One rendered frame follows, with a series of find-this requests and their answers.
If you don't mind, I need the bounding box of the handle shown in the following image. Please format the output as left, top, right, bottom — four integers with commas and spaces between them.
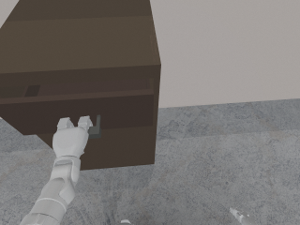
63, 114, 102, 139

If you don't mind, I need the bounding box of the robot left forearm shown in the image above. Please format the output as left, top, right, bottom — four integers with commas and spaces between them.
20, 155, 81, 225

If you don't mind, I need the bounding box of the robot right hand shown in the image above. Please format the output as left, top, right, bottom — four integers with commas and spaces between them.
230, 206, 257, 225

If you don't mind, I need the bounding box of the robot left hand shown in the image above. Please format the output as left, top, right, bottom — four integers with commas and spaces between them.
52, 115, 93, 158

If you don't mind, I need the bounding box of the robot left shin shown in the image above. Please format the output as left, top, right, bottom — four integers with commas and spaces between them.
121, 219, 130, 223

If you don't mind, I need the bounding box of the cabinet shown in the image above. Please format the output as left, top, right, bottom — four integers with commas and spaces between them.
0, 0, 161, 171

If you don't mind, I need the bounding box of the drawer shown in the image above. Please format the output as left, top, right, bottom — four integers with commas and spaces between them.
0, 78, 154, 136

